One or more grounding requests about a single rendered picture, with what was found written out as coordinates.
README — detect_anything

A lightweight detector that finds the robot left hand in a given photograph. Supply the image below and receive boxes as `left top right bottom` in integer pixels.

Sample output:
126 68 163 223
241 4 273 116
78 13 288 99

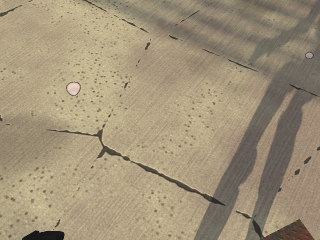
22 230 65 240

